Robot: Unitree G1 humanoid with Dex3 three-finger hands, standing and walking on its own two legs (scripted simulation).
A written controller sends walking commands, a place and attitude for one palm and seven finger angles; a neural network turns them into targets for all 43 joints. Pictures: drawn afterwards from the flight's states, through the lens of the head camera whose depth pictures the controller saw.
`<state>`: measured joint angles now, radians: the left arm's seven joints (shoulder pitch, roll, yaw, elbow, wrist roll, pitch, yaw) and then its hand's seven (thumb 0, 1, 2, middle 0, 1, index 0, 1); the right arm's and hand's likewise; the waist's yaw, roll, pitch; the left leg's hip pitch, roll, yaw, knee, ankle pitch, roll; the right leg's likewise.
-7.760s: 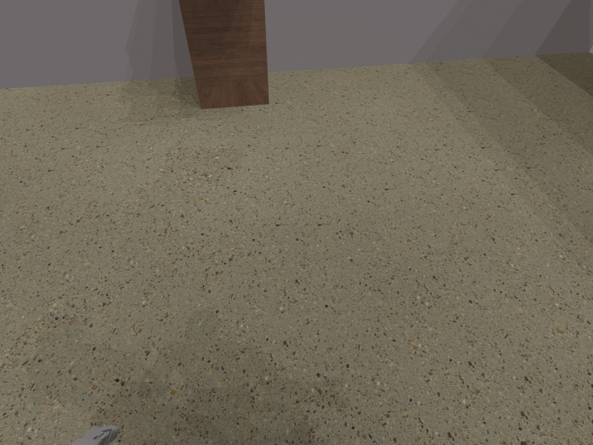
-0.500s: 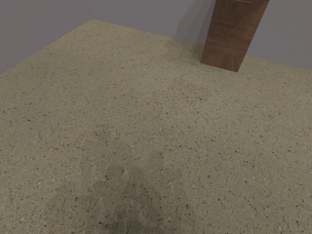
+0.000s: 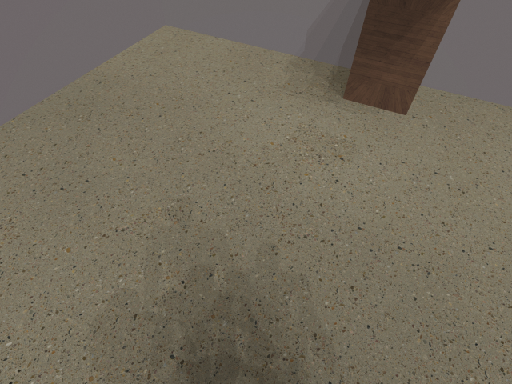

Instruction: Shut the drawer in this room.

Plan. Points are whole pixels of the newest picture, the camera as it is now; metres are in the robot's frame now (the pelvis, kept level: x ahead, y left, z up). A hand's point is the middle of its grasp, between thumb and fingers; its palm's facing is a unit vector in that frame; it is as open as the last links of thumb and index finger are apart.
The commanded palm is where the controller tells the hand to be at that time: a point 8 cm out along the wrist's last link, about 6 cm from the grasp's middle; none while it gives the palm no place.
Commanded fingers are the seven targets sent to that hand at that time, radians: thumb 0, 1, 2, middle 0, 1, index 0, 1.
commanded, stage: turn or walk to find it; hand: left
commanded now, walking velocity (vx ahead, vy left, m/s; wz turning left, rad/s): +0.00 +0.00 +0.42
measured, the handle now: out of the picture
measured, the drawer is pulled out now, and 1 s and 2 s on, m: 0.24 0.24 0.24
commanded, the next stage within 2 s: stand and wait in 0.26 s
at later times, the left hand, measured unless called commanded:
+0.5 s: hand out of the picture +0.00 +0.15 -0.14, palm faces +0.22 -0.93 -0.28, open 7.3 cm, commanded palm none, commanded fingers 0.00 0.90 0.90 -0.20 -0.30 -0.20 -0.30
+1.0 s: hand out of the picture -0.12 +0.20 -0.17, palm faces +0.45 -0.86 -0.24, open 7.4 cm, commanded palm none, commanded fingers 0.00 0.90 0.90 -0.20 -0.30 -0.20 -0.30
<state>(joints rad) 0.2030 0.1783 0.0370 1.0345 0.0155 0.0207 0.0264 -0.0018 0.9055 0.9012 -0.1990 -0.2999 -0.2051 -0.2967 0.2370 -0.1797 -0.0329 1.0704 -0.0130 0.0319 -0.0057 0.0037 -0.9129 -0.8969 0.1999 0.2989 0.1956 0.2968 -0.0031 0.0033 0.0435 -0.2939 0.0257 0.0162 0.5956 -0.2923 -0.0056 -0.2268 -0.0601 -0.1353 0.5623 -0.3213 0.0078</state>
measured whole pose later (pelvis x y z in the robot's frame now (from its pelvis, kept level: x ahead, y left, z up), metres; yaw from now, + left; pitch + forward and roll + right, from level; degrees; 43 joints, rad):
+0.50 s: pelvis -0.01 -0.05 +0.01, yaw +12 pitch +0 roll +2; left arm 0.24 0.17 0.03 0.97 0.02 0.00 0.03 0.00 0.91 0.90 -0.20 -0.30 -0.20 -0.30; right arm 0.17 -0.26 -0.08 0.99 -0.01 0.06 0.00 0.00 -0.91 -0.90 0.20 0.30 0.19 0.30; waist -0.01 0.04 0.06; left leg -0.47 -0.01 -0.03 1.05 -0.41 -0.05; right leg -0.18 -0.04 -0.10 0.52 -0.33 -0.04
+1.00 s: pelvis -0.06 -0.01 +0.01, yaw +23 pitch -1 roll -2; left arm 0.24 0.26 0.07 0.99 0.02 0.05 0.02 0.00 0.91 0.90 -0.20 -0.30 -0.20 -0.30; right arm 0.12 -0.19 -0.02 0.95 -0.01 0.02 0.00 0.00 -0.91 -0.90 0.20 0.30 0.20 0.30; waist 0.04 -0.03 0.07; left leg -0.21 -0.01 0.02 0.47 -0.25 0.05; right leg -0.45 -0.09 -0.04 1.06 -0.41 0.08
